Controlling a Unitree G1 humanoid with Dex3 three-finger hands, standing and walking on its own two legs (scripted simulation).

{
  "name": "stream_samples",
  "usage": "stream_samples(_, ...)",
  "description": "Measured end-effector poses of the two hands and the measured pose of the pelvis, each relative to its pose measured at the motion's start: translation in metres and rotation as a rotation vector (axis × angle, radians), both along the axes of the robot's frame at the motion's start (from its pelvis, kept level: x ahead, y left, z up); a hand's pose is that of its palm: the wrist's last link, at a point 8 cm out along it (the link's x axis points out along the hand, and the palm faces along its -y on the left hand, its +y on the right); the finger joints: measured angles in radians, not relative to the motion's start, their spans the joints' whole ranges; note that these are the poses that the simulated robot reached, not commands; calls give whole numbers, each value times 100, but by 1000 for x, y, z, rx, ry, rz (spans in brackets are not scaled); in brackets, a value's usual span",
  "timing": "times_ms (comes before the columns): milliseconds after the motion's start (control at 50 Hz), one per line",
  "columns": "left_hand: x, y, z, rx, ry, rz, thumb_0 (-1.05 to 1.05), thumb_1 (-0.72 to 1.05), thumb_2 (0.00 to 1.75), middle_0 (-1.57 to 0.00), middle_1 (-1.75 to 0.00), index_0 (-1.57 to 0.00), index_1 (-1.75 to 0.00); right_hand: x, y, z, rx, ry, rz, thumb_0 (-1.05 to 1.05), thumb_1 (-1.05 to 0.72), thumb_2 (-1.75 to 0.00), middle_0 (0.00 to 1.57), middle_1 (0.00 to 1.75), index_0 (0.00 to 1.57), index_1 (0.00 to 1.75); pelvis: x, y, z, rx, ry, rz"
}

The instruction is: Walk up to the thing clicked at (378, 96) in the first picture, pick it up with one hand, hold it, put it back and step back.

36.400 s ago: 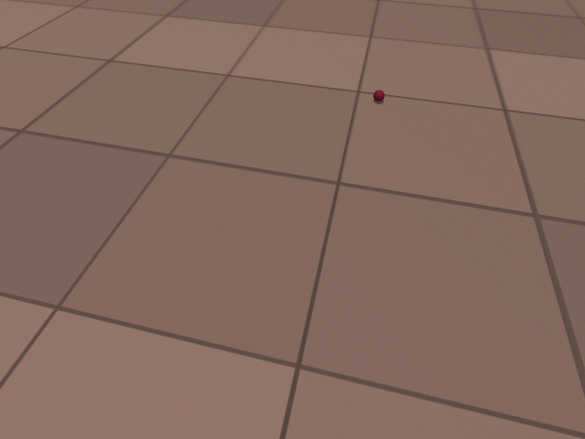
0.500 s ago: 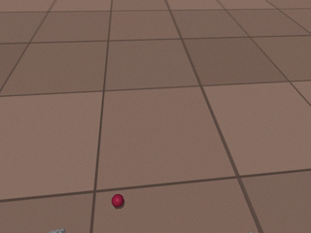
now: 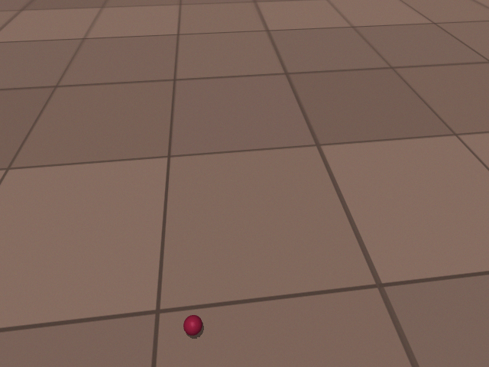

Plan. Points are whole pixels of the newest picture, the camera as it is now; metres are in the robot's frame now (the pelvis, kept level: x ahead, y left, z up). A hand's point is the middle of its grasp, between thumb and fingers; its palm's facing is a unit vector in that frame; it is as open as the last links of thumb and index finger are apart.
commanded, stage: stand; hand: left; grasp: from above
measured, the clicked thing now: (192, 325) +0.42 +0.21 -0.74
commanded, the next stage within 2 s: step back in 1.68 s
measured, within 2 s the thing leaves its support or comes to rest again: neither
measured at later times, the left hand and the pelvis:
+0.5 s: hand out of the picture +0.07 +0.23 -0.16, palm faces -0.01 -0.95 -0.32, open 7.4 cm; pelvis +0.01 -0.01 +0.00, yaw -1 degrees
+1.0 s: hand out of the picture +0.09 +0.24 -0.16, palm faces -0.02 -0.94 -0.33, open 7.4 cm; pelvis +0.02 -0.01 +0.00, yaw -1 degrees
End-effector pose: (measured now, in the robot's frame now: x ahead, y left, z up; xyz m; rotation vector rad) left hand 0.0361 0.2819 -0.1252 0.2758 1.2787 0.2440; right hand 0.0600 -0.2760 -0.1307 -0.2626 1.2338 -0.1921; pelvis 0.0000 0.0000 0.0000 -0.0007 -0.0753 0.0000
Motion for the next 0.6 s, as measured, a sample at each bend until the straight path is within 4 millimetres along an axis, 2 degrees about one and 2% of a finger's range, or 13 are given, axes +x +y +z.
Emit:
stream_samples(280, 7, -5, 1, -4, 12, -14, 0, 90, 90, -20, -30, -20, -30, -3, -15, 4, -17, 21, -8, 0, -91, -90, 20, 30, 20, 30, 2, -6, 2, -3, 5, -3)
stream_samples(600, 34, -7, 1, -16, -10, -39, 0, 90, 90, -20, -30, -20, -30, 6, -18, 7, -25, 25, -11, 0, -91, -90, 20, 30, 20, 30, 11, -7, 3, -2, 18, -12)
